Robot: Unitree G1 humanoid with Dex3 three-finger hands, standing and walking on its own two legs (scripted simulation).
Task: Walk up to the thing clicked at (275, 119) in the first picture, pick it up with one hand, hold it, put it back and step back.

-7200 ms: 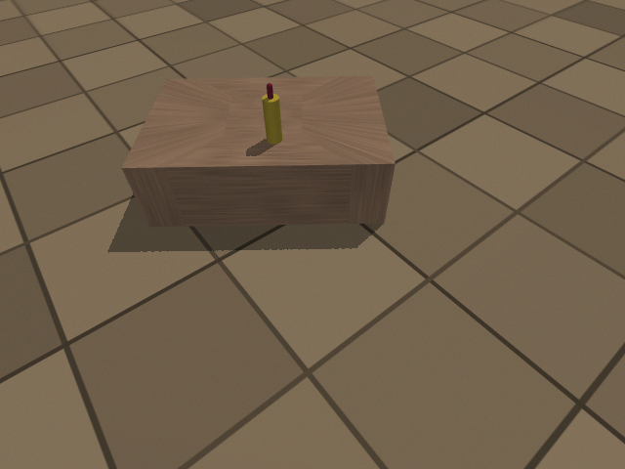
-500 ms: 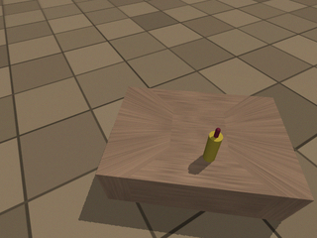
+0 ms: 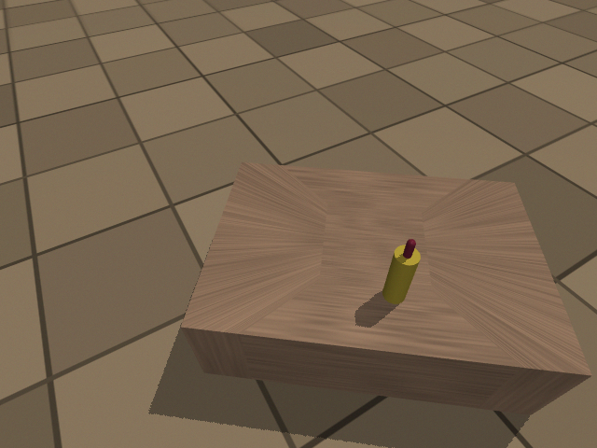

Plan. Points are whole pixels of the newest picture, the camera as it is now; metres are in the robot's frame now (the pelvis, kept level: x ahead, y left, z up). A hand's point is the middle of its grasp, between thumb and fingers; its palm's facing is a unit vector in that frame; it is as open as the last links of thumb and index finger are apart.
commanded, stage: stand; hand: right
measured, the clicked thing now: (402, 269) +0.62 -0.27 -0.33
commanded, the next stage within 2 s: walk up in 0.04 s
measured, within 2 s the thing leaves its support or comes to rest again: neither
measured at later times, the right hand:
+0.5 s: hand out of the picture +0.11 -0.19 -0.15, palm faces +0.08 +0.92 -0.38, open 7.4 cm
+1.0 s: hand (426, 429) +0.20 -0.18 -0.17, palm faces +0.13 +0.90 -0.43, open 7.4 cm
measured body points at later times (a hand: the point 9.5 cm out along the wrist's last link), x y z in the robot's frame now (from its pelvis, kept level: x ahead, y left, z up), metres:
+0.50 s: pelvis +0.09 +0.09 -0.02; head +0.11 +0.10 +0.43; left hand +0.16 +0.43 -0.14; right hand +0.10 -0.24 -0.13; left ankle +0.11 +0.21 -0.75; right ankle +0.06 -0.04 -0.69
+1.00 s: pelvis +0.15 +0.10 -0.03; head +0.20 +0.11 +0.41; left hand +0.34 +0.37 -0.15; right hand +0.19 -0.23 -0.14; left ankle +0.17 +0.23 -0.75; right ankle +0.16 -0.03 -0.73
